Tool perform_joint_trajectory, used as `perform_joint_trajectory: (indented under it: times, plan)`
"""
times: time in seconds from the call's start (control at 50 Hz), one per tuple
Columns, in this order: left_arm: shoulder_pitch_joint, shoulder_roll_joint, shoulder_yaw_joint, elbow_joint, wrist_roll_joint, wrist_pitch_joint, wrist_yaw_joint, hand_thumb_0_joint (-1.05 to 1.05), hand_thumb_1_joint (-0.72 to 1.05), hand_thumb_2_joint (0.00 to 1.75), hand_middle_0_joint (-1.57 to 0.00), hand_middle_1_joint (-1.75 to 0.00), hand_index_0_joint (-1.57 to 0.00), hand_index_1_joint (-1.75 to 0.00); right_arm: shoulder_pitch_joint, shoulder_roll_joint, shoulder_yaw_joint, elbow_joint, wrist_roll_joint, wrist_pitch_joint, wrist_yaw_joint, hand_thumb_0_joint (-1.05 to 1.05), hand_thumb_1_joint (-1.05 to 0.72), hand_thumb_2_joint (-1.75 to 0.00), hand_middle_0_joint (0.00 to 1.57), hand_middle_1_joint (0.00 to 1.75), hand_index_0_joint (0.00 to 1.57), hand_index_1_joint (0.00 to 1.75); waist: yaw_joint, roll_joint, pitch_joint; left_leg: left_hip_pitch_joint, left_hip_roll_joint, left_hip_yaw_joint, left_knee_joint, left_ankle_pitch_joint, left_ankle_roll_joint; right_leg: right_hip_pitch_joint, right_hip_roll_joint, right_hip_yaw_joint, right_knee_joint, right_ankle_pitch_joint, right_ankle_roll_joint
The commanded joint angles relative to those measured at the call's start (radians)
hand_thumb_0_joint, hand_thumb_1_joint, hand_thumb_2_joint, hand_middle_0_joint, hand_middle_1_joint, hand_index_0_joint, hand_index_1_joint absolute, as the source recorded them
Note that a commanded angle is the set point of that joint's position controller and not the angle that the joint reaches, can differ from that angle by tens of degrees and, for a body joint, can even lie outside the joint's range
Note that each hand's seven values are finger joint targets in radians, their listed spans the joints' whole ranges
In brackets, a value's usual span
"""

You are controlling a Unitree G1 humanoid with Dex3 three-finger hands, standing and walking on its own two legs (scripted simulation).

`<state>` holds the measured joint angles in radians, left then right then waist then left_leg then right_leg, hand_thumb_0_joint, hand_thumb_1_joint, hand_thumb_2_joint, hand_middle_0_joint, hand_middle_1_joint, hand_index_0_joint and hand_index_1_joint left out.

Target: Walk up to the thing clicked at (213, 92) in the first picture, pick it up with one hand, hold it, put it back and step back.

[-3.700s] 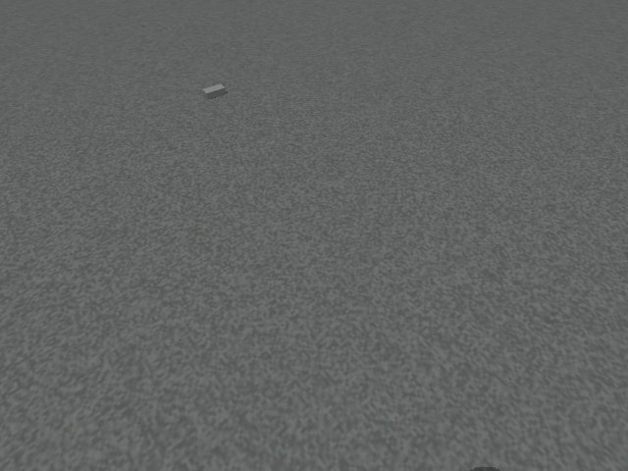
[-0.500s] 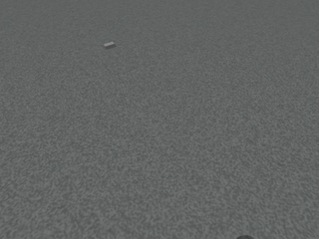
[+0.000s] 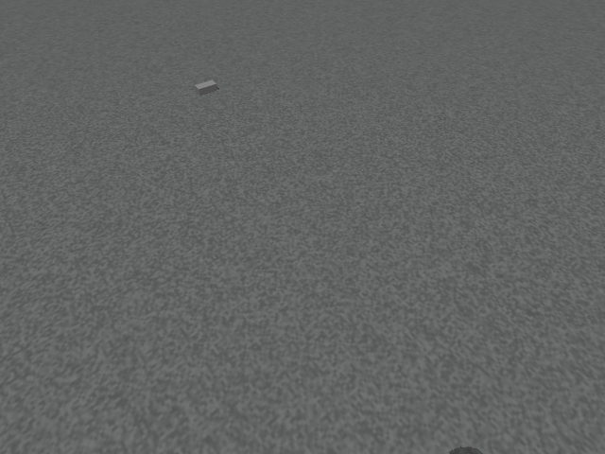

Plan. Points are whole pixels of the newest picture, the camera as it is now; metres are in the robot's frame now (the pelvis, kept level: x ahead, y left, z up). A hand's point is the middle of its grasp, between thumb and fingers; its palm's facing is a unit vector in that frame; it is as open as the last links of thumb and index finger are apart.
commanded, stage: stand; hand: left
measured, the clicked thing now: (206, 87) +2.36 +0.65 -0.76
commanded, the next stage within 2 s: walk up in 0.02 s
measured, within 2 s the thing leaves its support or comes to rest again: neither
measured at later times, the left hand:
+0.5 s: hand out of the picture +0.16 +0.43 -0.18, palm faces +0.07 -0.92 -0.38, open 7.4 cm
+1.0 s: hand (118, 238) +0.56 +0.41 -0.14, palm faces +0.16 -0.92 -0.36, open 7.4 cm
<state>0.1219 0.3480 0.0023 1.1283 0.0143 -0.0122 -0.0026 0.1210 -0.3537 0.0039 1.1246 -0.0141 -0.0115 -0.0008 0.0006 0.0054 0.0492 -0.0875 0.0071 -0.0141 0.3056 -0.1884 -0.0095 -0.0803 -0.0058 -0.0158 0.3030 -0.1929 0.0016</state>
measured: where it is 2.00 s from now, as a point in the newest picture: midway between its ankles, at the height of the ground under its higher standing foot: (253, 239)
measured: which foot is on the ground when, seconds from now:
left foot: down 0.00-0.08, up 0.10-0.36, down 0.38-0.92, up 0.94-1.00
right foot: down 0.00-0.42, up 0.44-0.86, down 0.88-1.00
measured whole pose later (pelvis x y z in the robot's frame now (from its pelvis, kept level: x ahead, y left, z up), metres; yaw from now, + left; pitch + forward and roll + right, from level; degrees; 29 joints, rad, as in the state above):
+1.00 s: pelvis +0.48 +0.13 -0.03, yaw +12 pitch +0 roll +0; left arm 0.10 0.37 0.07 0.92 0.01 -0.08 -0.08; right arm 0.32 -0.42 -0.07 0.97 -0.01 -0.07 0.04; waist -0.01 0.05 0.08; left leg -0.19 0.04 -0.01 1.13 -0.46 0.04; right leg -0.39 -0.06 -0.12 0.63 -0.23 -0.03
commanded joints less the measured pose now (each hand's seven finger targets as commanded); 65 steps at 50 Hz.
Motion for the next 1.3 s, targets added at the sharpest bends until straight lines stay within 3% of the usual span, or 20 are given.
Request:
perform_joint_trajectory:
  times: [0.0,0.04,0.06,0.1,0.28,0.36,0.38,0.42,0.44,0.52,0.66,0.76,0.82,0.86,0.88,0.9,0.92,1.02,1.2,1.28]
  plan:
    - [0.020,0.363,0.114,-0.114,0.006,-0.048,-0.024,0.00,0.90,0.90,-0.20,-0.30,-0.20,-0.30,-0.005,-0.322,-0.118,-0.124,-0.007,-0.040,0.027,0.00,-0.90,-0.90,0.20,0.30,0.20,0.30,0.026,-0.010,-0.193,-0.096,0.097,-0.128,0.081,-0.385,0.118,0.091,-0.102,0.064,0.086,-0.353,-0.062]
    - [0.069,0.359,0.128,-0.101,0.021,-0.055,-0.037,0.00,0.90,0.90,-0.20,-0.30,-0.20,-0.30,-0.137,-0.296,-0.110,-0.170,-0.022,-0.035,0.057,0.00,-0.90,-0.90,0.20,0.30,0.20,0.30,0.093,-0.022,-0.014,-0.486,0.052,-0.065,0.195,-0.464,0.087,0.125,-0.195,0.203,0.003,-0.614,-0.119]
    - [0.126,0.393,0.143,-0.107,0.022,-0.062,-0.036,0.00,0.90,0.90,-0.20,-0.30,-0.20,-0.30,-0.203,-0.251,-0.100,-0.212,-0.024,-0.036,0.063,0.00,-0.90,-0.90,0.20,0.30,0.20,0.30,0.135,-0.169,0.021,-0.616,0.006,0.037,0.448,-0.309,0.066,0.158,-0.355,0.401,-0.157,-0.729,-0.187]
    - [0.061,0.410,0.145,-0.150,0.017,-0.082,-0.030,0.00,0.90,0.90,-0.20,-0.30,-0.20,-0.30,-0.204,-0.262,-0.113,-0.233,-0.031,-0.044,0.070,0.00,-0.90,-0.90,0.20,0.30,0.20,0.30,0.117,-0.105,0.073,-0.711,0.106,-0.050,0.580,-0.227,0.023,0.136,-0.490,0.500,-0.235,-0.576,-0.270]
    - [-0.044,0.422,0.132,-0.218,0.017,-0.087,-0.054,0.00,0.90,0.90,-0.20,-0.30,-0.20,-0.30,-0.065,-0.267,-0.142,-0.222,-0.009,-0.035,0.131,0.00,-0.90,-0.90,0.20,0.30,0.20,0.30,0.008,-0.177,0.054,-0.277,0.112,0.059,0.340,-0.031,-0.004,-0.154,-0.258,0.019,-0.172,-0.401,-0.164]
    - [-0.049,0.372,0.113,-0.202,0.019,-0.073,-0.057,0.00,0.90,0.90,-0.20,-0.30,-0.20,-0.30,0.168,-0.314,-0.174,-0.144,-0.007,-0.044,0.107,0.00,-0.90,-0.90,0.20,0.30,0.20,0.30,-0.117,0.024,-0.020,0.131,0.030,0.164,0.300,-0.019,0.033,-0.371,-0.188,-0.123,0.192,-0.270,-0.137]
    - [0.009,0.313,0.093,-0.200,0.019,-0.070,-0.061,0.00,0.90,0.90,-0.20,-0.30,-0.20,-0.30,0.317,-0.369,-0.197,-0.104,-0.014,-0.051,0.088,0.00,-0.90,-0.90,0.20,0.30,0.20,0.30,-0.182,0.196,-0.100,0.331,0.022,0.080,0.250,-0.202,0.085,-0.479,-0.114,-0.163,0.568,-0.104,-0.108]
    - [-0.024,0.304,0.072,-0.256,-0.001,-0.075,-0.059,0.00,0.90,0.90,-0.20,-0.30,-0.20,-0.30,0.309,-0.540,-0.214,-0.156,0.016,-0.066,0.073,0.00,-0.90,-0.90,0.20,0.30,0.20,0.30,-0.160,0.372,-0.074,0.244,0.409,-0.771,-0.217,-0.683,0.247,-0.693,0.005,0.021,0.974,-0.365,-0.077]
    - [-0.047,0.355,0.068,-0.247,0.006,-0.077,-0.053,0.00,0.90,0.90,-0.20,-0.30,-0.20,-0.30,0.209,-0.527,-0.215,-0.188,0.024,-0.065,0.069,0.00,-0.90,-0.90,0.20,0.30,0.20,0.30,-0.118,0.250,-0.015,0.128,0.459,-0.799,-0.251,-0.718,0.288,-0.687,-0.065,0.078,0.990,-0.299,-0.076]
    - [0.082,0.358,0.096,-0.165,-0.037,-0.057,-0.085,0.00,0.90,0.90,-0.20,-0.30,-0.20,-0.30,0.058,-0.351,-0.156,-0.227,0.024,-0.096,0.056,0.00,-0.90,-0.90,0.20,0.30,0.20,0.30,0.020,0.119,0.025,-0.094,0.238,-0.218,-0.166,-0.378,0.131,-0.488,-0.154,0.071,0.756,-0.040,-0.037]
    - [-0.078,0.308,0.103,-0.254,-0.004,-0.043,-0.113,0.00,0.90,0.90,-0.20,-0.30,-0.20,-0.30,0.131,-0.342,-0.153,-0.237,0.020,-0.124,0.057,0.00,-0.90,-0.90,0.20,0.30,0.20,0.30,-0.011,0.109,0.102,-0.050,0.250,-0.104,-0.246,-0.242,0.199,-0.554,-0.153,0.009,0.478,0.099,0.009]
    - [-0.207,0.248,0.090,-0.296,-0.010,-0.059,-0.113,0.00,0.90,0.90,-0.20,-0.30,-0.20,-0.30,0.195,-0.340,-0.155,-0.234,0.016,-0.120,0.050,0.00,-0.90,-0.90,0.20,0.30,0.20,0.30,-0.045,0.087,0.084,0.046,0.225,-0.016,-0.174,0.159,0.183,-0.457,-0.112,-0.041,0.240,0.197,-0.027]
    - [-0.125,0.249,0.102,-0.261,-0.013,-0.058,-0.101,0.00,0.90,0.90,-0.20,-0.30,-0.20,-0.30,0.207,-0.343,-0.161,-0.245,0.005,-0.108,0.036,0.00,-0.90,-0.90,0.20,0.30,0.20,0.30,-0.006,0.072,-0.029,0.064,0.223,0.018,0.003,0.354,0.162,-0.254,-0.061,-0.090,0.240,0.126,-0.053]
    - [0.126,0.283,0.129,-0.189,-0.012,-0.059,-0.082,0.00,0.90,0.90,-0.20,-0.30,-0.20,-0.30,0.204,-0.318,-0.150,-0.258,-0.010,-0.100,0.034,0.00,-0.90,-0.90,0.20,0.30,0.20,0.30,0.107,-0.023,-0.211,0.018,0.133,0.108,0.402,0.458,0.120,0.090,0.003,-0.168,0.190,0.077,-0.076]
    - [0.294,0.345,0.159,-0.153,-0.003,-0.063,-0.068,0.00,0.90,0.90,-0.20,-0.30,-0.20,-0.30,0.238,-0.266,-0.131,-0.271,-0.010,-0.098,0.034,0.00,-0.90,-0.90,0.20,0.30,0.20,0.30,0.171,-0.141,-0.304,-0.207,0.078,0.100,0.681,0.251,0.093,0.350,-0.074,-0.033,0.228,-0.049,-0.093]
    - [0.325,0.436,0.183,-0.167,0.007,-0.074,-0.060,0.00,0.90,0.90,-0.20,-0.30,-0.20,-0.30,0.325,-0.197,-0.108,-0.297,0.026,-0.102,0.035,0.00,-0.90,-0.90,0.20,0.30,0.20,0.30,0.132,-0.347,-0.380,-0.523,-0.053,0.086,0.915,-0.266,0.048,0.594,-0.397,0.506,0.104,-0.161,-0.209]
    - [0.288,0.447,0.187,-0.187,-0.010,-0.076,-0.051,0.00,0.90,0.90,-0.20,-0.30,-0.20,-0.30,0.277,-0.309,-0.124,-0.275,0.027,-0.103,0.017,0.00,-0.90,-0.90,0.20,0.30,0.20,0.30,0.148,-0.281,-0.368,-0.647,-0.016,0.004,1.000,-0.328,0.053,0.590,-0.470,0.699,0.034,-0.163,-0.285]
    - [0.103,0.305,0.130,-0.236,-0.020,-0.100,-0.032,0.00,0.90,0.90,-0.20,-0.30,-0.20,-0.30,0.169,-0.243,-0.110,-0.263,0.028,-0.091,0.044,0.00,-0.90,-0.90,0.20,0.30,0.20,0.30,0.027,-0.132,-0.029,-0.444,0.086,-0.072,0.836,-0.096,0.077,-0.025,-0.248,0.130,-0.002,0.273,-0.168]
    - [0.086,0.345,0.122,-0.290,-0.005,-0.121,-0.056,0.00,0.90,0.90,-0.20,-0.30,-0.20,-0.30,-0.059,-0.216,-0.122,-0.335,0.002,-0.076,0.104,0.00,-0.90,-0.90,0.20,0.30,0.20,0.30,0.035,-0.104,0.033,-0.266,0.087,0.073,0.284,0.174,0.010,-0.171,-0.202,-0.033,-0.098,0.056,-0.175]
    - [0.101,0.337,0.115,-0.300,-0.009,-0.098,-0.041,0.00,0.90,0.90,-0.20,-0.30,-0.20,-0.30,0.175,-0.277,-0.159,-0.264,-0.023,-0.077,0.083,0.00,-0.90,-0.90,0.20,0.30,0.20,0.30,-0.076,0.051,-0.145,0.037,0.033,0.103,0.256,0.061,0.066,-0.145,-0.189,-0.068,0.289,0.303,-0.148]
